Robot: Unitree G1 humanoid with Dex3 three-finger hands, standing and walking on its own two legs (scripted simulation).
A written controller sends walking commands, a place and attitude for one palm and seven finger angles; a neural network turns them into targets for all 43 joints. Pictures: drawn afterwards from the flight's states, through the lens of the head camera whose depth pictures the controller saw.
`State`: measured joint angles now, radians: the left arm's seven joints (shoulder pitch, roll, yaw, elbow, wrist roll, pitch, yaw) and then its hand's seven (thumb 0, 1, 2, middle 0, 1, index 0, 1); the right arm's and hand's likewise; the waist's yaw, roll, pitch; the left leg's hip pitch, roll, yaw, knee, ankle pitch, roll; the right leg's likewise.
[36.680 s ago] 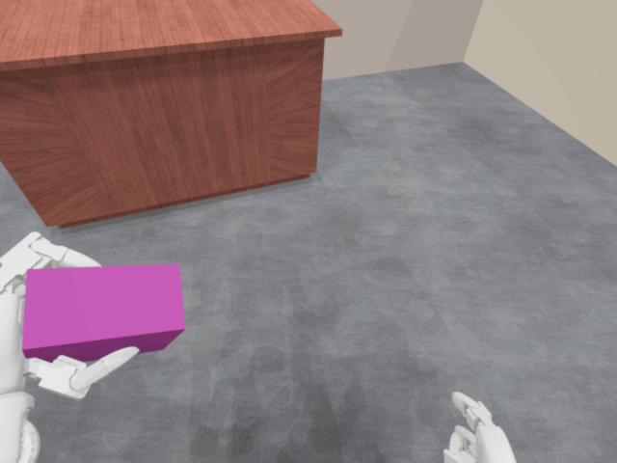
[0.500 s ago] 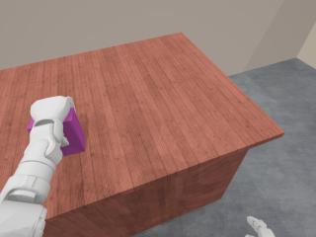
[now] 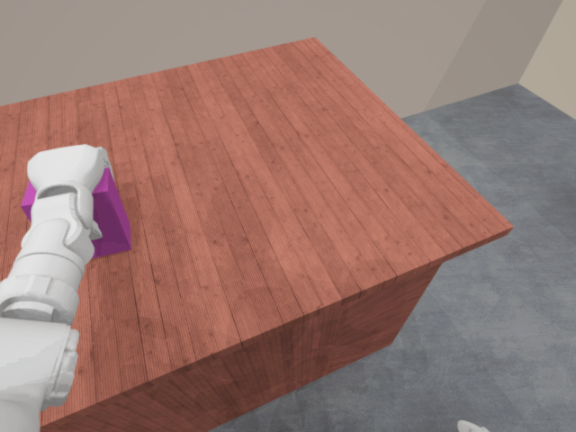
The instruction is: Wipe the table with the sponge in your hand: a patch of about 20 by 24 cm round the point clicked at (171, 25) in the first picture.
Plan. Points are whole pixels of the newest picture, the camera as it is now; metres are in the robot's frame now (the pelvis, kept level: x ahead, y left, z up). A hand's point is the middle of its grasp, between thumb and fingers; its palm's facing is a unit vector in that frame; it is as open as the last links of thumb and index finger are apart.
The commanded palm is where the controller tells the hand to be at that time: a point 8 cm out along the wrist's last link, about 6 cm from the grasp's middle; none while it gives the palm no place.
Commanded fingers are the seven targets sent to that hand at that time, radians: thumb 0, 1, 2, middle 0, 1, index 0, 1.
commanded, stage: slide across to the middle lane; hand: left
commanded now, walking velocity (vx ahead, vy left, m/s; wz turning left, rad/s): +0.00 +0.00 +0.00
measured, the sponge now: (87, 226) +0.40 +0.33 +0.04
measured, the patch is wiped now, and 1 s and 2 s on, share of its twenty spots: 0.25 0.25 0.60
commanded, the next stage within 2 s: wipe back along the middle lane in 0.70 s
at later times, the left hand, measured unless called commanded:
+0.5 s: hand (118, 183) +0.45 +0.28 +0.09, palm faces -0.03 +0.00 -1.00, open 10.5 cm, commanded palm +0.43 +0.27 +0.14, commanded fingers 0.00 0.10 1.30 -1.20 -1.60 -1.20 -1.60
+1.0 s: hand (144, 186) +0.44 +0.24 +0.09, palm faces -0.01 -0.03 -1.00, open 10.5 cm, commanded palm +0.41 +0.23 +0.14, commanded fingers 0.00 0.10 1.30 -1.20 -1.60 -1.20 -1.60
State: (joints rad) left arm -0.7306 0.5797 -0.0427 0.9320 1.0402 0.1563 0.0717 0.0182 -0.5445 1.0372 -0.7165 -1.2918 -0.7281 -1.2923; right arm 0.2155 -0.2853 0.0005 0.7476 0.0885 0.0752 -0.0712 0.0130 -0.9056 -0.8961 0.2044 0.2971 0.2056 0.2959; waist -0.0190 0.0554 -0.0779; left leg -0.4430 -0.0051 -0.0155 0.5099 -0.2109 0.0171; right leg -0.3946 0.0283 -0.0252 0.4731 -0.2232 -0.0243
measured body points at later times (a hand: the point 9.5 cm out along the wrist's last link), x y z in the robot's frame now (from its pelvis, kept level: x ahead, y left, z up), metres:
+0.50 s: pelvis +0.03 +0.01 +0.00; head +0.06 +0.00 +0.45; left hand +0.45 +0.28 +0.15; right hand +0.16 -0.24 -0.13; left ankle +0.02 +0.11 -0.74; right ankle +0.00 -0.11 -0.74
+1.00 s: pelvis +0.03 +0.00 +0.00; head +0.05 -0.02 +0.45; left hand +0.44 +0.24 +0.14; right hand +0.18 -0.24 -0.12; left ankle +0.02 +0.11 -0.74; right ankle +0.00 -0.11 -0.74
